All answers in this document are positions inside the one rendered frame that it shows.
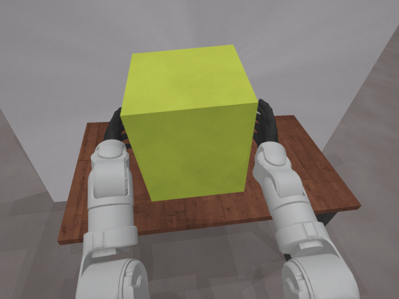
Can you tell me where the right robot forearm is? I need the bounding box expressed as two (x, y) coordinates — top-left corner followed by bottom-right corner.
(252, 141), (360, 299)

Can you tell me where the table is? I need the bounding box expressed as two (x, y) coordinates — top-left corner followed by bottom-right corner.
(57, 115), (361, 261)

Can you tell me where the robot right upper arm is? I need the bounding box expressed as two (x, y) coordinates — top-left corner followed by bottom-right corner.
(282, 254), (359, 299)

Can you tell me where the left robot forearm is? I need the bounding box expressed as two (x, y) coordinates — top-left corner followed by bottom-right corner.
(75, 140), (138, 299)

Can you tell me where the left robot hand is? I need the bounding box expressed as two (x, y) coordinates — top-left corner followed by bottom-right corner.
(103, 107), (132, 149)

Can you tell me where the right robot hand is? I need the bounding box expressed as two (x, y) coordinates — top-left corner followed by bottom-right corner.
(253, 99), (279, 148)

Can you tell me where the carton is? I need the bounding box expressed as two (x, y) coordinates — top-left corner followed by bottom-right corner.
(120, 45), (258, 201)

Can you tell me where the robot left upper arm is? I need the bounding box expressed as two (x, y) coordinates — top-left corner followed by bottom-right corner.
(77, 258), (150, 299)

